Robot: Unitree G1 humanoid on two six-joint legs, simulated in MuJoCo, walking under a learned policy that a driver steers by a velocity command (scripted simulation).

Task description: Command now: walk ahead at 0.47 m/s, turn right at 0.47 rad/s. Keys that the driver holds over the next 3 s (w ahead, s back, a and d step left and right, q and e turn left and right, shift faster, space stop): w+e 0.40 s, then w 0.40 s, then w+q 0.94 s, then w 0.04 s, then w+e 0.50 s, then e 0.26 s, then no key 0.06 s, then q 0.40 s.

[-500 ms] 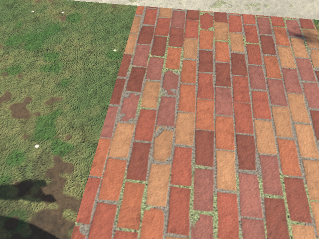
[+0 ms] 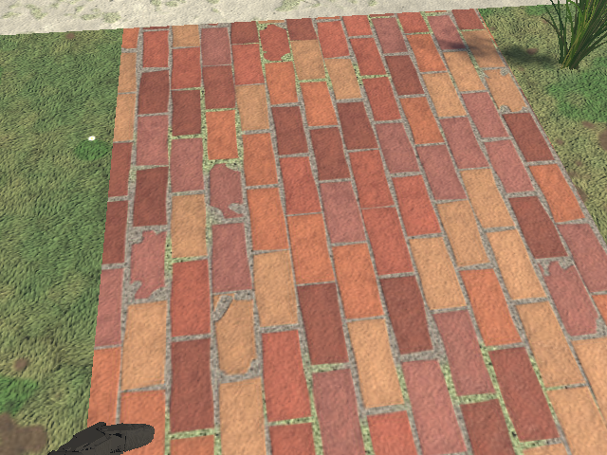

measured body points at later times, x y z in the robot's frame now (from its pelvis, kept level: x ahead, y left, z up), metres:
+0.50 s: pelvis +0.31 +0.01 +0.01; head +0.33 +0.01 +0.46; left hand +0.44 +0.29 -0.10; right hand +0.45 -0.28 -0.06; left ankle +0.45 +0.10 -0.72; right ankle +0.14 -0.08 -0.70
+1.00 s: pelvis +0.54 -0.09 +0.01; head +0.57 -0.11 +0.46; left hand +0.85 +0.04 -0.04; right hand +0.44 -0.36 -0.12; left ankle +0.45 +0.10 -0.69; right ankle +0.60 -0.22 -0.71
